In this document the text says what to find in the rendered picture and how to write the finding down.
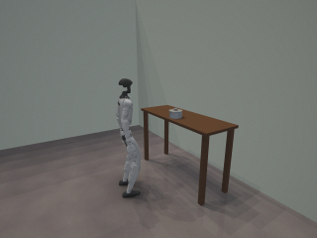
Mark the table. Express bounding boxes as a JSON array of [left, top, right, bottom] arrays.
[[141, 105, 239, 206]]

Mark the right robot forearm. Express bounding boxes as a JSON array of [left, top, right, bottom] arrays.
[[122, 120, 133, 145]]

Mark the right robot upper arm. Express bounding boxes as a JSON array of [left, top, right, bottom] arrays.
[[121, 99, 132, 124]]

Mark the left robot foot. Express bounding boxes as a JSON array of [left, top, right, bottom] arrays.
[[119, 179, 129, 186]]

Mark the left robot shin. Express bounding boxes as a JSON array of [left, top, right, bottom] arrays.
[[123, 160, 133, 181]]

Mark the lid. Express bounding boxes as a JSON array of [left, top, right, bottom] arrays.
[[168, 109, 182, 113]]

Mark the robot right hand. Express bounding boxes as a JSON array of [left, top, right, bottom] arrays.
[[127, 144, 137, 160]]

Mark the pot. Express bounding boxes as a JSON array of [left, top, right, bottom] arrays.
[[169, 112, 182, 119]]

